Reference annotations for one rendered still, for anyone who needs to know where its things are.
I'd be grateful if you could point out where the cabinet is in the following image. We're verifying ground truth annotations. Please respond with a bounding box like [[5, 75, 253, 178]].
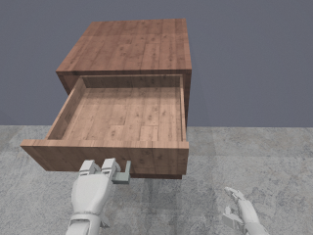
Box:
[[56, 18, 192, 180]]

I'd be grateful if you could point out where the robot right hand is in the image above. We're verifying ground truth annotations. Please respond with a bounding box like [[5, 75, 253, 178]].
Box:
[[222, 187, 260, 234]]

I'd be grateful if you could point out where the handle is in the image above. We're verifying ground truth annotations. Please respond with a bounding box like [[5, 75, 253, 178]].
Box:
[[76, 160, 131, 185]]

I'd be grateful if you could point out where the drawer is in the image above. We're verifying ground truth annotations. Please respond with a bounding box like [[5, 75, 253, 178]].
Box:
[[20, 74, 190, 175]]

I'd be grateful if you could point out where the right robot forearm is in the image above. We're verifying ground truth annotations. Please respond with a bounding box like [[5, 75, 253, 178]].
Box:
[[244, 222, 270, 235]]

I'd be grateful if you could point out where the robot left hand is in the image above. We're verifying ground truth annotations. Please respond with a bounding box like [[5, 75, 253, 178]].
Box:
[[71, 158, 121, 228]]

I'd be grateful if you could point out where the left robot forearm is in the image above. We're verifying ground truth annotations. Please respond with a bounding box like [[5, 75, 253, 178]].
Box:
[[66, 212, 101, 235]]

